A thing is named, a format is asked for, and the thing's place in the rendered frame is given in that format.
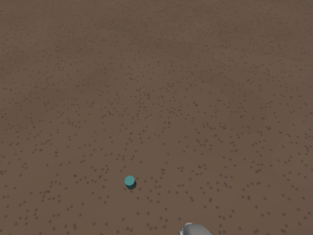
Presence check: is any tin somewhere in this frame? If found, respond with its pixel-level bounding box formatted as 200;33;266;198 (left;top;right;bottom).
125;176;136;188

